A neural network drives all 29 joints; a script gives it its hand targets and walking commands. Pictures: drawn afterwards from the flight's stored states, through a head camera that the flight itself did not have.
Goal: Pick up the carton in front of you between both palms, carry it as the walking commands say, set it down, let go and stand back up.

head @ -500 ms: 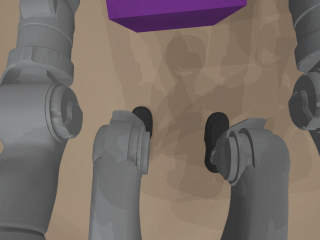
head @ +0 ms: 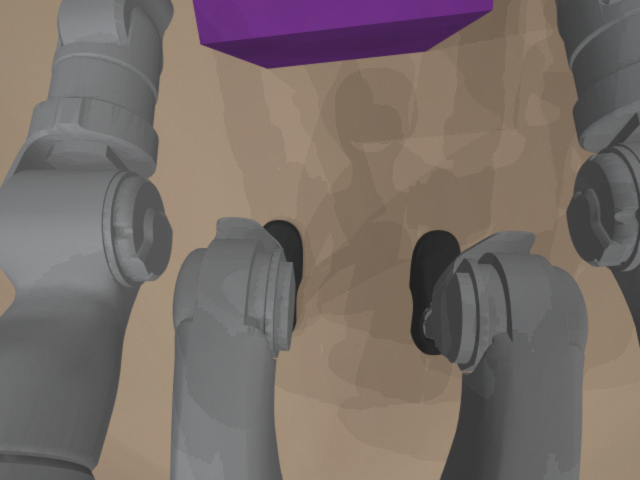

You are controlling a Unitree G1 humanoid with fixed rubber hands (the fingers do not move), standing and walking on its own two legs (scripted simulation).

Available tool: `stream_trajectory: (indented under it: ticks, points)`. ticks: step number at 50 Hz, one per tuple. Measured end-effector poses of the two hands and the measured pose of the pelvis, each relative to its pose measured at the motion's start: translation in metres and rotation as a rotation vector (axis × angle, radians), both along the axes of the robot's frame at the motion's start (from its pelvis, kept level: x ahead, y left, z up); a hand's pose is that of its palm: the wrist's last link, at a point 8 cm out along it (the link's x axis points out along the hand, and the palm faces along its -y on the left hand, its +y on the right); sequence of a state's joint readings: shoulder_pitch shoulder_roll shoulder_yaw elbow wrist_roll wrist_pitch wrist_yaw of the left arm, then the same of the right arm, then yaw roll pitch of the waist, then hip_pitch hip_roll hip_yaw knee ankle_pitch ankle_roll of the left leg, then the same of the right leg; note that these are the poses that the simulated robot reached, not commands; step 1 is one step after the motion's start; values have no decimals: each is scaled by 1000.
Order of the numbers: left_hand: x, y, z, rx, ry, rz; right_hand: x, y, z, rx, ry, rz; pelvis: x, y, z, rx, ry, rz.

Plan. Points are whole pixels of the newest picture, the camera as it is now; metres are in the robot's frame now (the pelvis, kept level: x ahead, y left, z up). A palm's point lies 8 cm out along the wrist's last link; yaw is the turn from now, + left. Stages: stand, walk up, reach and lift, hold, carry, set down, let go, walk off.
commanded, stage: reach and lift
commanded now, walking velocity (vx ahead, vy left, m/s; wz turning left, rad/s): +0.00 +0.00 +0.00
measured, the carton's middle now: out of the picture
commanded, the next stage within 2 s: none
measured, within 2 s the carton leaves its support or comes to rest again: leaves its support in 0.52 s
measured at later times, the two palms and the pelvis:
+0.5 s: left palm out of the picture +0.56 +0.19 -0.16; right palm out of the picture +0.58 -0.11 -0.17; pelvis +0.01 +0.00 -0.01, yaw -1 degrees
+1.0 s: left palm out of the picture +0.49 +0.18 +0.05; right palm out of the picture +0.51 -0.12 +0.05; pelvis -0.02 +0.00 +0.10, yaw +0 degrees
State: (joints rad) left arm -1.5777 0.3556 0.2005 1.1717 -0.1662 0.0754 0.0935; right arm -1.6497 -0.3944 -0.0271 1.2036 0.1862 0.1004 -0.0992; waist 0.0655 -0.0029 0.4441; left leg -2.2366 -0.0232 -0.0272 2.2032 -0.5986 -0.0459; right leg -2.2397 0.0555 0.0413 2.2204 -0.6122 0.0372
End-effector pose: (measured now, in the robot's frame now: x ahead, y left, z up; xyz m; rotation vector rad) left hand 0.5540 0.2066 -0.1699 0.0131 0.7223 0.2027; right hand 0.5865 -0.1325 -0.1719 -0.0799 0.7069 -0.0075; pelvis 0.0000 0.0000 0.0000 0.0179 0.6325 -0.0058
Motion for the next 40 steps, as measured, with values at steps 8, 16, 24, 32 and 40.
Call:
stream_trajectory:
  ticks: [8,16,24,32,40]
  points:
    - [4,-13,0,-19,-4,-14,-2,24,0,13,5,30,-6,-1,3,-3,-39,1]
    - [4,-10,-2,-55,-10,-32,-2,22,-2,50,13,23,-2,2,-7,-3,-53,-2]
    - [2,-14,2,-27,2,-2,-6,24,1,34,18,-10,5,3,-8,-13,-19,0]
    - [-15,-20,62,-34,-62,17,-26,20,63,32,-45,-43,-6,1,24,-21,-96,10]
    - [-44,-21,151,-50,-26,30,-52,21,155,48,-6,-65,-13,1,57,-19,43,17]
